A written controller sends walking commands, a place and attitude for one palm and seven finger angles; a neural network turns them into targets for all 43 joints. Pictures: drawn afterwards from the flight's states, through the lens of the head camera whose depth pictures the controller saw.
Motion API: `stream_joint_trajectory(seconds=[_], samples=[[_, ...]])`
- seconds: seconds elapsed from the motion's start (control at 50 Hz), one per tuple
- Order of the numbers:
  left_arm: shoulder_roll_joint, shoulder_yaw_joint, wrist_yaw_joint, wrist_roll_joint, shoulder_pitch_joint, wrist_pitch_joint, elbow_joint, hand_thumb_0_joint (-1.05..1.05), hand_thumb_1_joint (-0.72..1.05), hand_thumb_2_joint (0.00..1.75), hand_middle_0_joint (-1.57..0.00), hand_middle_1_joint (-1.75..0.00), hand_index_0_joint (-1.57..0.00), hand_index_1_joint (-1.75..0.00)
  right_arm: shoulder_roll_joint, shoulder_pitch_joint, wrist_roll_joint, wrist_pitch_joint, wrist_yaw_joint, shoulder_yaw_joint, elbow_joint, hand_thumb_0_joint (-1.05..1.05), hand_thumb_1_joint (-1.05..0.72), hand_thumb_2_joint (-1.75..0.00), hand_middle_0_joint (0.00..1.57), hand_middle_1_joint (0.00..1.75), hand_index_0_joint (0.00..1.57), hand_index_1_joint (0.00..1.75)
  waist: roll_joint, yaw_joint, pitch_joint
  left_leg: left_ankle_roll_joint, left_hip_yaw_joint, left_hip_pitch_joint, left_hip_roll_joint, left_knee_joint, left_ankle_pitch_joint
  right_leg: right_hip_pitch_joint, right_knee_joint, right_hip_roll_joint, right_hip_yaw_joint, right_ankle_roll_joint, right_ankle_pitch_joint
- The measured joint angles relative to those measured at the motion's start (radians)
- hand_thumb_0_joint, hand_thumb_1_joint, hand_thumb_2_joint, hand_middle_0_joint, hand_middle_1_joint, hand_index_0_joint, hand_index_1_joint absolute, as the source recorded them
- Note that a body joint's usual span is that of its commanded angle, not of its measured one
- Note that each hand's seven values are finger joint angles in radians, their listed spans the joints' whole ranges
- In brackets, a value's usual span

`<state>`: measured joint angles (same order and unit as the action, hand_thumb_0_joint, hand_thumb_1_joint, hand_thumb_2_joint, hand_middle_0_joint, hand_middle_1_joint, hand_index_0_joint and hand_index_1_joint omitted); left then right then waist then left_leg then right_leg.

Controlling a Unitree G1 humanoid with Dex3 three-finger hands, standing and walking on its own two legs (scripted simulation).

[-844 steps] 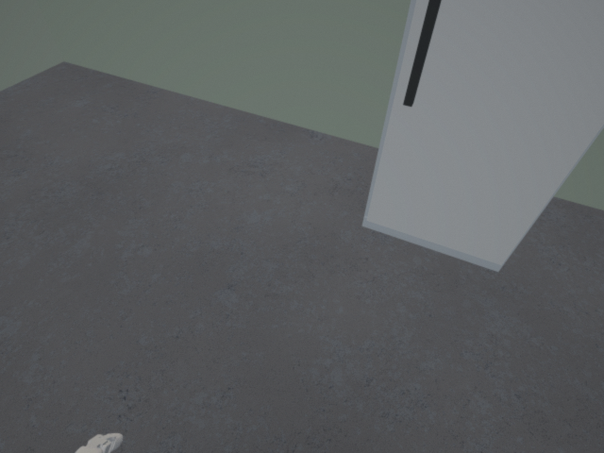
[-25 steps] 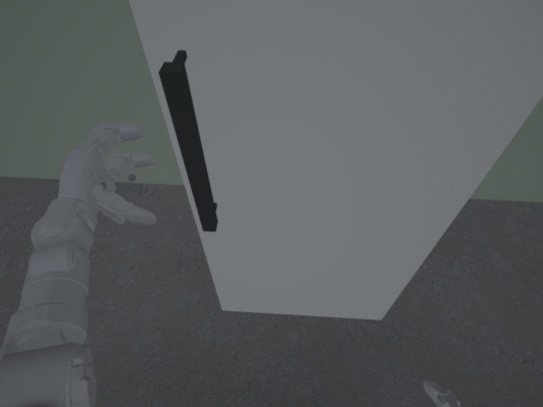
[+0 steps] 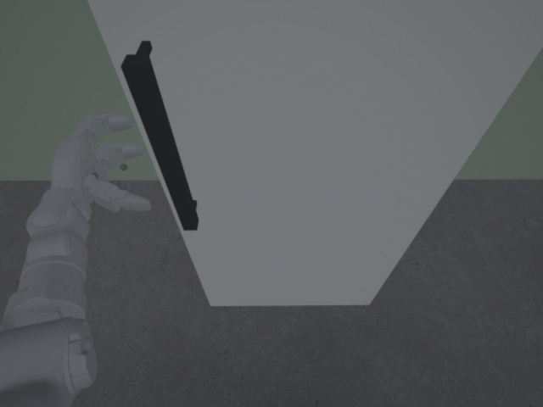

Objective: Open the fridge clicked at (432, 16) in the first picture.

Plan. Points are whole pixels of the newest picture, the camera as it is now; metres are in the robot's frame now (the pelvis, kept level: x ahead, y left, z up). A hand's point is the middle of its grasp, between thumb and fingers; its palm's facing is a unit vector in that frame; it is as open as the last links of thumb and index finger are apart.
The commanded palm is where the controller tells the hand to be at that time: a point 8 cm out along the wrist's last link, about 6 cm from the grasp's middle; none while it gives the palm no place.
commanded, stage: move the hooked fingers beside the handle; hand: left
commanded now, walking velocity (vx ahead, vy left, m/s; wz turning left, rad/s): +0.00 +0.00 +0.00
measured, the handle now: (173, 154) +0.48 +0.15 +0.10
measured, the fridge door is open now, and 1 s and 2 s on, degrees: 0 0 0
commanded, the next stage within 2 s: feel for the door with the fingertips in 0.62 s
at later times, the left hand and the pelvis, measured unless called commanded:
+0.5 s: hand (130, 167) +0.43 +0.20 +0.12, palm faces +0.00 -1.00 -0.01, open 14.0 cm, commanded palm +0.40 +0.26 +0.13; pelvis +0.00 +0.00 +0.00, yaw +1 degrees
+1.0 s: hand (140, 170) +0.42 +0.18 +0.12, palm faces -0.05 -1.00 +0.01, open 14.0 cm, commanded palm +0.39 +0.23 +0.13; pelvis +0.00 +0.00 +0.00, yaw +1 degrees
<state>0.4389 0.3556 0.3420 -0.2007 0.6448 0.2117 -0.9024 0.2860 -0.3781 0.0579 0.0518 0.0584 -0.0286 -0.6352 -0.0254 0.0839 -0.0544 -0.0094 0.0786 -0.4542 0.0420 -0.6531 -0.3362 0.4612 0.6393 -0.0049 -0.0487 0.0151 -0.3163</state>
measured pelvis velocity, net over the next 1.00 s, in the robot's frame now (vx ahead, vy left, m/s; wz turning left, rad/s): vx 0.00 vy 0.00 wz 0.01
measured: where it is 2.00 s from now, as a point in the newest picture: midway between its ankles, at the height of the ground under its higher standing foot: outside the picture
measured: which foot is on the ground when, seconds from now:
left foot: down 0.00-1.00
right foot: down 0.00-1.00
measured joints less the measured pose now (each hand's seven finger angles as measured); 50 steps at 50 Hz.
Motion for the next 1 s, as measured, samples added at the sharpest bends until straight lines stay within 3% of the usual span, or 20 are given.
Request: stream_joint_trajectory(seconds=[0.12, 0.28, 0.38, 0.52, 0.74, 0.9, 1.0], samples=[[-0.005, 0.003, -0.001, -0.006, -0.043, -0.006, 0.047, -0.01, -0.5, 0.3, -0.3, -1.2, -0.3, -1.2, -0.007, 0.004, 0.005, -0.008, 0.002, 0.001, 0.006, 0.01, -0.91, -0.9, 0.2, 0.3, 0.2, 0.3, 0.004, -0.009, -0.003, 0.0, -0.003, 0.014, 0.001, 0.003, -0.003, -0.018, -0.008, 0.001, -0.003, 0.0, -0.001], [-0.041, -0.07, -0.011, -0.021, -0.023, -0.03, 0.066, -0.01, -0.5, 0.3, -0.29, -1.2, -0.3, -1.2, -0.004, 0.046, 0.01, 0.001, 0.007, -0.001, 0.005, 0.01, -0.91, -0.9, 0.2, 0.3, 0.2, 0.3, -0.002, -0.028, 0.004, -0.004, -0.021, 0.014, -0.009, -0.004, 0.0, -0.03, -0.009, -0.009, -0.021, -0.004, -0.001], [-0.06, -0.077, -0.048, 0.006, 0.017, -0.033, 0.039, -0.01, -0.5, 0.3, -0.3, -1.2, -0.3, -1.2, -0.009, 0.075, 0.002, 0.007, 0.003, -0.008, 0.014, 0.01, -0.91, -0.9, 0.2, 0.3, 0.2, 0.3, 0.005, -0.022, 0.006, -0.004, -0.022, 0.0, -0.013, -0.01, 0.003, -0.014, 0.003, -0.013, -0.021, -0.004, -0.002], [-0.042, -0.046, -0.063, 0.022, 0.031, -0.008, 0.011, -0.01, -0.5, 0.3, -0.3, -1.2, -0.3, -1.2, -0.018, 0.067, -0.001, 0.002, -0.001, -0.016, 0.022, 0.0, -0.9, -0.9, 0.2, 0.3, 0.2, 0.3, 0.009, -0.012, 0.005, -0.003, -0.011, 0.0, -0.009, -0.011, 0.0, -0.006, 0.01, -0.009, -0.009, -0.003, -0.005], [-0.01, -0.04, -0.018, -0.004, -0.007, -0.019, 0.012, -0.01, -0.5, 0.3, -0.3, -1.2, -0.3, -1.2, -0.003, 0.016, 0.007, -0.016, 0.006, -0.007, 0.007, 0.01, -0.9, -0.9, 0.2, 0.3, 0.2, 0.3, 0.0, -0.014, 0.004, -0.002, -0.013, 0.003, -0.004, -0.009, -0.004, -0.013, 0.001, -0.004, -0.011, -0.002, -0.004], [-0.056, -0.072, -0.033, -0.015, -0.02, -0.006, 0.079, -0.01, -0.5, 0.3, -0.29, -1.2, -0.3, -1.2, -0.002, 0.023, 0.004, -0.006, 0.004, 0.005, -0.007, 0.01, -0.91, -0.9, 0.2, 0.3, 0.2, 0.3, 0.003, -0.019, 0.003, -0.002, -0.018, 0.004, -0.006, -0.008, -0.003, -0.018, -0.005, -0.005, -0.015, -0.003, -0.001], [-0.092, -0.091, -0.065, -0.01, -0.027, -0.029, 0.09, -0.01, -0.5, 0.3, -0.3, -1.2, -0.3, -1.2, -0.009, 0.04, 0.004, -0.006, -0.006, 0.004, 0.002, 0.01, -0.91, -0.9, 0.2, 0.3, 0.2, 0.3, 0.001, -0.017, -0.009, -0.004, -0.013, 0.014, -0.008, -0.005, -0.004, -0.024, -0.004, -0.007, -0.011, -0.005, -0.004]])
